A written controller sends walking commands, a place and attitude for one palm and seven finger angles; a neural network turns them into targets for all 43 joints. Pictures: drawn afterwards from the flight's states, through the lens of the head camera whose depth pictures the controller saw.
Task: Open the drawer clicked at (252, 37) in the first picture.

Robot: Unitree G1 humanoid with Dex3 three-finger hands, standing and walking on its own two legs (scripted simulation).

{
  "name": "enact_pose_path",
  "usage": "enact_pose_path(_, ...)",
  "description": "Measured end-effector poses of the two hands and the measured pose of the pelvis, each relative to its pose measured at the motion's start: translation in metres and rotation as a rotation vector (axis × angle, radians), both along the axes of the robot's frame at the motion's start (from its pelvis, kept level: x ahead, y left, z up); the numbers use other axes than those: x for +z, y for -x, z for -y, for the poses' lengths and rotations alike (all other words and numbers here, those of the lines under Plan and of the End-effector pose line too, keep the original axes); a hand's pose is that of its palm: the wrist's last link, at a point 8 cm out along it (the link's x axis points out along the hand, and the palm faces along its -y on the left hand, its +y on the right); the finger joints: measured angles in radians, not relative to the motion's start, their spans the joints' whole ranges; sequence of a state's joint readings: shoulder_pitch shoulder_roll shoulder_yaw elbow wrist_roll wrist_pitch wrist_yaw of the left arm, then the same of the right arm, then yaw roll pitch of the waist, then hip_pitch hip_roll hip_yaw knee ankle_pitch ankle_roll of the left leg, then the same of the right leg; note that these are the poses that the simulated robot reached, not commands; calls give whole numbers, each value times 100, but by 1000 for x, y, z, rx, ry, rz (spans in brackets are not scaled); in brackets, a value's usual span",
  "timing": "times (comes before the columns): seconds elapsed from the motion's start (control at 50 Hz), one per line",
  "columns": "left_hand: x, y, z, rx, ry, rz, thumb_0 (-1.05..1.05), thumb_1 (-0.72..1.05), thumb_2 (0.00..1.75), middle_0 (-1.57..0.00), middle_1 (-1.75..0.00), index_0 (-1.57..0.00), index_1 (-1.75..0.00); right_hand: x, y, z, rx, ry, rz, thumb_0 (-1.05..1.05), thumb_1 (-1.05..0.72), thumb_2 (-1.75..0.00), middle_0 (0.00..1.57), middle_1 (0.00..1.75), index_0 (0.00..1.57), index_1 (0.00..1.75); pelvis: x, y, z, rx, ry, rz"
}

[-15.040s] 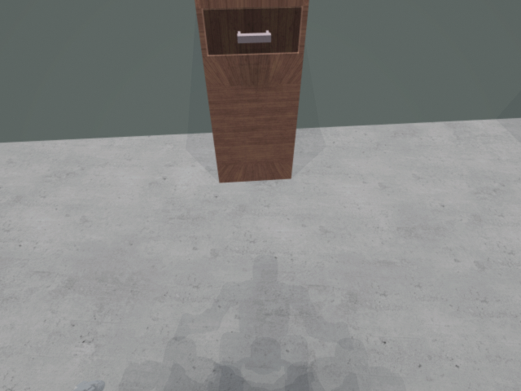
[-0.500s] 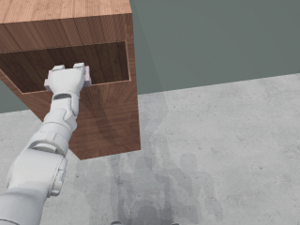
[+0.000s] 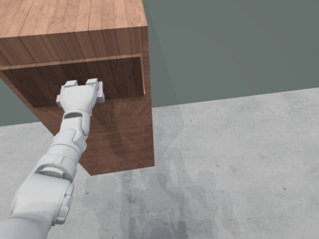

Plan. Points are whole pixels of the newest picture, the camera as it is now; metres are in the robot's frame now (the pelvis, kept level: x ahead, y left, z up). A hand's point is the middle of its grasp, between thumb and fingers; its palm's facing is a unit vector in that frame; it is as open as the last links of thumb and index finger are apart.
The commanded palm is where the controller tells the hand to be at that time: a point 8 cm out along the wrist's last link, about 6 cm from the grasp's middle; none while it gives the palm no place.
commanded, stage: pull the drawer open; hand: left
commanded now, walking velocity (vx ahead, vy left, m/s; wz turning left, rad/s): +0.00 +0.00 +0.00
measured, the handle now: (81, 92) +0.51 +0.20 +0.05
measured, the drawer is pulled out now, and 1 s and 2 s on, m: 0.01 0.07 0.12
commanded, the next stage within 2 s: none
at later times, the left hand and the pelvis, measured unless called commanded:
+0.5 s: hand (86, 112) +0.46 +0.19 +0.02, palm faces -0.02 -0.05 -1.00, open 5.7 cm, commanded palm +0.40 +0.18 +0.08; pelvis +0.00 +0.00 +0.00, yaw -1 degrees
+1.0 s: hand (85, 126) +0.41 +0.18 +0.03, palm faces -0.05 -0.02 -1.00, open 5.7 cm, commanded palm +0.40 +0.18 +0.08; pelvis -0.01 -0.01 +0.00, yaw +2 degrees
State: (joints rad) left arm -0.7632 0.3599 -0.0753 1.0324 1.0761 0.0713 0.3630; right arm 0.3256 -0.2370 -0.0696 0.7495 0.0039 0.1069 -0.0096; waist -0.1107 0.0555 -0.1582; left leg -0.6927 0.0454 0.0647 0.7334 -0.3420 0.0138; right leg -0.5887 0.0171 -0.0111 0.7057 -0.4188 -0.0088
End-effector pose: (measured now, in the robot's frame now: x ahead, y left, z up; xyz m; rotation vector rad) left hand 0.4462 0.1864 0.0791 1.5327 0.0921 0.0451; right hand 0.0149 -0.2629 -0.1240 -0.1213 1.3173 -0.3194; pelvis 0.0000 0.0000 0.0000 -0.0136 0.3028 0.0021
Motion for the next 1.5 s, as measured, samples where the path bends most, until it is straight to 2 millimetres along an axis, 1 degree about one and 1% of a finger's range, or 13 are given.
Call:
enact_pose_path(0.18, 1, -1, 0, 10, -14, -14, -2, 68, 83, -36, -135, -40, -135, 2, -9, 5, 14, 20, 38, 0, -90, -90, 20, 30, 20, 30, -2, 7, 2, 7, 0, -5)
enact_pose_path(0.42, 0, 2, 0, 7, 4, -4, -1, 70, 81, -33, -135, -39, -135, 3, 25, 5, -32, 15, -22, 0, -90, -90, 20, 30, 20, 30, -1, 9, 1, -14, 0, -4)
enact_pose_path(0.5, 0, 9, 0, 1, 13, 6, -1, 70, 80, -31, -135, -39, -135, 3, 27, 2, -49, -1, -30, 0, -90, -90, 20, 30, 20, 30, 1, 5, 0, -24, -2, 4)
enact_pose_path(0.6, -1, 25, 2, -2, 12, 19, -1, 70, 81, -31, -135, -40, -135, 3, 10, -2, -46, -27, 4, 1, -90, -90, 20, 30, 20, 30, 5, -2, -2, -29, -5, 24)
enact_pose_path(0.74, -1, 54, 5, 1, 11, 31, -1, 69, 83, -32, -135, -41, -135, 4, -49, -5, 33, -43, 121, 1, -90, -90, 20, 30, 20, 30, 7, -7, -1, -8, -10, 66)
enact_pose_path(0.82, 0, 54, 5, 10, -9, 14, -2, 69, 83, -34, -135, -40, -136, 7, -80, -5, 98, -27, 174, 0, -90, -90, 20, 30, 20, 30, 6, -1, 3, 16, -13, 77)
enact_pose_path(0.9, 1, 53, 6, 18, -22, -7, -2, 68, 83, -36, -135, -40, -136, 10, -99, -4, 127, -18, 228, 0, -90, -90, 20, 30, 20, 30, 5, 5, 6, 25, -15, 78)
enact_pose_path(1.02, 1, 53, 6, 18, -18, -17, -2, 68, 81, -37, -135, -40, -136, 9, -92, 1, 133, -13, 234, 0, -90, -90, 20, 30, 20, 30, 3, 10, 12, 29, -17, 75)
enact_pose_path(1.2, 0, 60, 6, 13, -4, 7, -1, 70, 81, -33, -135, -39, -135, -1, -40, 10, 62, -30, 119, 0, -90, -90, 20, 30, 20, 30, 3, 9, 15, 10, -17, 72)
enact_pose_path(1.28, -1, 72, 7, 13, 10, 22, 0, 71, 80, -30, -135, -39, -135, -2, -27, 11, 32, -47, 91, 1, -90, -90, 20, 30, 20, 30, 6, 5, 14, -4, -19, 79)
enact_pose_path(1.36, -2, 91, 9, 13, 23, 37, 0, 71, 80, -28, -135, -40, -135, 0, -34, 9, 29, -60, 111, 1, -90, -90, 20, 30, 20, 30, 8, 0, 12, -11, -21, 93)
enact_pose_path(1.42, -2, 105, 10, 15, 22, 47, 0, 71, 81, -29, -135, -40, -135, 2, -51, 7, 55, -62, 150, 1, -90, -90, 20, 30, 20, 30, 9, -1, 11, -4, -21, 110)
enact_pose_path(1.5, -2, 108, 11, 18, 0, 46, 0, 70, 83, -31, -135, -40, -136, 4, -80, 3, 116, -48, 198, 1, -90, -90, 20, 30, 20, 30, 8, 5, 12, 19, -23, 129)
